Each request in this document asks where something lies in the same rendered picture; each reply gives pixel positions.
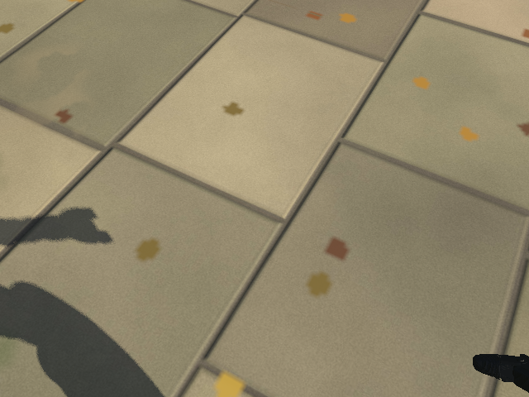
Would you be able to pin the robot right hand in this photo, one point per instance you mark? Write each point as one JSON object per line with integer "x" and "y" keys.
{"x": 509, "y": 368}

